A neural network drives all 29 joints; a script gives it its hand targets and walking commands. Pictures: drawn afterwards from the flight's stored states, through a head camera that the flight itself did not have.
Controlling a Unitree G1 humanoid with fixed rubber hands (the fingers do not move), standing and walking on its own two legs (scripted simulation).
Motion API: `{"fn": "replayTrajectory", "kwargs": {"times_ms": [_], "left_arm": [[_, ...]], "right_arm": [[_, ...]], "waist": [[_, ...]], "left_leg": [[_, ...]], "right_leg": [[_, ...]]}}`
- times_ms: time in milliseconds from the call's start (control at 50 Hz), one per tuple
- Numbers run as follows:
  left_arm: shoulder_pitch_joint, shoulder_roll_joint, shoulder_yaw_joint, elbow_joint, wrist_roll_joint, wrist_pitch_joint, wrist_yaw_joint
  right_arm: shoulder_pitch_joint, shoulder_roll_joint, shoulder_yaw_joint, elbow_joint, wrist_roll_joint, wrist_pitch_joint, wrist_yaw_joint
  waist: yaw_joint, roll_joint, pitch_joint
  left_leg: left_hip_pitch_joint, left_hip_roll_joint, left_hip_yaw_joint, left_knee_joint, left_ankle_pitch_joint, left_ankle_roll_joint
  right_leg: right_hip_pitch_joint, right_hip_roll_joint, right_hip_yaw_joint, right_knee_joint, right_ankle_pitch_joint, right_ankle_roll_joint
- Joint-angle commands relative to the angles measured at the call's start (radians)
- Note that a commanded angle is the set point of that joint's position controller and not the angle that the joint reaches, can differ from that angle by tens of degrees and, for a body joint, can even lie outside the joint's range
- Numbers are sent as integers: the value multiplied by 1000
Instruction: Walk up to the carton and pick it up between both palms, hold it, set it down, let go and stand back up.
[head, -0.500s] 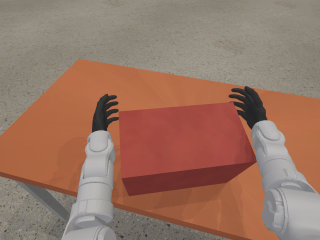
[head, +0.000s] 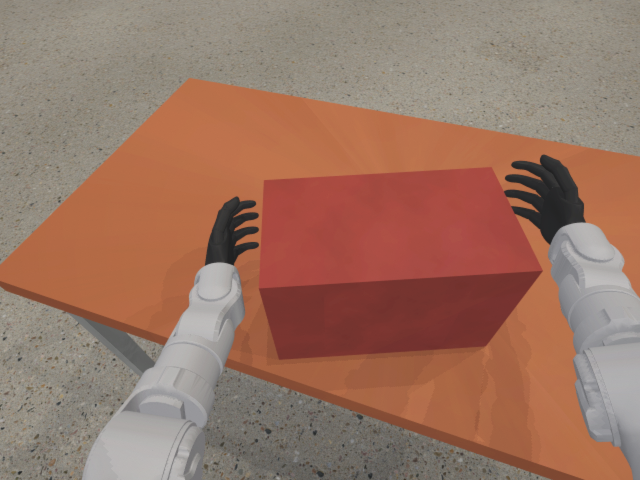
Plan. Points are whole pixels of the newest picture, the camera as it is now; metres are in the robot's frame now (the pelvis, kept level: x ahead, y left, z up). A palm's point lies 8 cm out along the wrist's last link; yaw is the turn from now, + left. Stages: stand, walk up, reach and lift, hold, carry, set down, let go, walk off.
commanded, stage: set down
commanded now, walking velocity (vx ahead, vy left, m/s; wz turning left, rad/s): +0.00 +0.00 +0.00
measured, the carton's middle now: (380, 267) +0.42 -0.01 +0.02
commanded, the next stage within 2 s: none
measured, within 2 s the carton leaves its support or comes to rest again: neither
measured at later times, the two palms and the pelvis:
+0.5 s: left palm (199, 278) +0.35 +0.21 +0.06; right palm (598, 259) +0.42 -0.25 +0.09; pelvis +0.00 +0.01 +0.00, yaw +1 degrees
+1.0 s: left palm (181, 314) +0.30 +0.21 +0.07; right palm (631, 329) +0.34 -0.27 +0.08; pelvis +0.01 +0.02 +0.01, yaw +0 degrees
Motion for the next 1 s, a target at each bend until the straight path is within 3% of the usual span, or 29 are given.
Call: {"fn": "replayTrajectory", "kwargs": {"times_ms": [0, 100, 120, 200, 240, 300, 320, 340, 360, 380, 400, 480, 560, 620, 640, 680, 720, 740, 800, 860, 900, 920, 940, 960, 980], "left_arm": [[-367, 122, 32, -131, -12, -46, -9], [-354, 133, 21, -88, -49, -42, -30], [-338, 131, 17, -97, -41, -40, -31], [-334, 152, 23, -111, -57, -24, -34], [-306, 143, 8, -149, -51, -9, -31], [-248, 130, 19, -228, -39, 19, -21], [-184, 126, 11, -272, -31, 27, -22], [-171, 128, 22, -282, -18, 41, -23], [-130, 106, 10, -345, -1, 56, -19], [-165, 126, 30, -366, 7, 66, -14], [-101, 107, 11, -431, 5, 75, -12], [-29, 95, 13, -556, 21, 109, -5], [51, 80, -5, -675, 19, 148, 2], [118, 55, -17, -690, 18, 180, 0], [105, 80, 5, -690, 26, 179, 2], [168, 61, -10, -741, 30, 188, 1], [174, 68, 3, -743, 38, 196, -1], [222, 58, -4, -761, 38, 203, 1], [265, 68, 10, -789, 55, 214, -1], [333, 53, -7, -845, 49, 218, -4], [374, 56, 0, -861, 56, 218, -7], [361, 59, 6, -887, 68, 216, -3], [410, 33, -23, -900, 60, 222, -3], [416, 41, -19, -943, 65, 221, 1], [458, 23, -36, -957, 65, 229, 2]], "right_arm": [[-358, -213, -16, -133, 17, -11, -4], [-345, -204, -6, -167, 28, 7, 2], [-312, -212, -11, -167, 28, 6, 7], [-312, -223, -9, -202, 38, 14, 20], [-267, -233, -16, -187, 42, 20, 31], [-217, -250, -28, -243, 46, 17, 46], [-157, -253, -25, -263, 51, 15, 50], [-143, -255, -34, -264, 50, 21, 52], [-92, -270, -60, -268, 44, 16, 56], [-131, -278, -78, -299, 35, 19, 61], [-56, -280, -75, -320, 38, 16, 68], [8, -290, -97, -439, 34, 17, 90], [106, -308, -142, -530, 27, 28, 109], [182, -304, -142, -555, 23, 49, 120], [168, -304, -147, -576, 15, 50, 120], [224, -325, -173, -607, 10, 50, 122], [228, -314, -161, -644, 8, 54, 126], [280, -326, -166, -638, 13, 56, 130], [317, -330, -170, -680, 24, 57, 131], [390, -357, -181, -718, 31, 52, 136], [439, -342, -169, -736, 29, 54, 131], [433, -338, -171, -763, 41, 53, 135], [485, -348, -185, -740, 42, 58, 141], [483, -350, -187, -784, 49, 53, 144], [538, -355, -195, -765, 48, 57, 150]], "waist": [[-8, -129, -543], [-29, -174, -499], [-40, -153, -496], [-23, -166, -460], [-38, -147, -427], [-32, -123, -432], [-42, -122, -425], [-45, -120, -393], [-62, -82, -369], [-46, -83, -381], [-64, -81, -351], [-55, -78, -340], [-74, -81, -285], [-79, -89, -251], [-61, -110, -234], [-80, -95, -251], [-64, -109, -227], [-75, -109, -217], [-66, -123, -205], [-91, -123, -190], [-89, -129, -167], [-81, -105, -175], [-110, -107, -148], [-97, -88, -164], [-112, -82, -142]], "left_leg": [[30, -73, 27, -1, 109, 12], [-30, -82, 22, -2, 64, 22], [-10, -81, 13, -8, 75, 18], [-27, -81, 14, -11, 68, 26], [9, -78, 6, -16, 73, 22], [36, -76, 8, -21, 90, 17], [64, -76, 0, -26, 114, 21], [72, -77, 0, -32, 97, 22], [114, -74, -5, -39, 108, 17], [116, -76, 0, -46, 88, 20], [173, -72, -2, -48, 116, 19], [217, -73, 2, -66, 132, 28], [258, -74, 0, -83, 100, 29], [278, -70, -5, -88, 85, 36], [268, -74, 6, -92, 71, 41], [300, -73, 1, -97, 103, 38], [286, -75, 3, -96, 94, 43], [299, -74, 1, -101, 107, 45], [295, -78, 5, -99, 115, 50], [328, -73, -3, -97, 135, 43], [321, -78, 3, -100, 133, 48], [332, -79, -1, -101, 139, 43], [363, -74, -7, -105, 136, 42], [385, -74, -5, -106, 144, 40], [401, -69, -15, -105, 152, 41]], "right_leg": [[505, -16, 79, 59, 223, 54], [534, -37, 103, 75, 211, 71], [535, -37, 98, 74, 212, 69], [544, -37, 99, 83, 221, 68], [524, -29, 88, 74, 195, 63], [529, -23, 90, 65, 186, 56], [546, -21, 83, 69, 246, 56], [537, -21, 85, 57, 227, 56], [534, -18, 75, 48, 202, 51], [504, -15, 72, 42, 177, 48], [511, -8, 59, 36, 205, 46], [514, -9, 55, 26, 226, 41], [515, -17, 61, 2, 189, 31], [517, -27, 76, -17, 162, 25], [515, -25, 72, -19, 157, 28], [537, -26, 70, -15, 209, 27], [539, -25, 67, -17, 189, 28], [547, -24, 64, -16, 211, 24], [561, -25, 72, -18, 233, 27], [559, -24, 64, -27, 250, 26], [577, -30, 73, -31, 260, 27], [565, -30, 73, -35, 242, 20], [550, -24, 63, -42, 238, 18], [529, -19, 57, -46, 219, 11], [522, -20, 57, -53, 231, 3]]}}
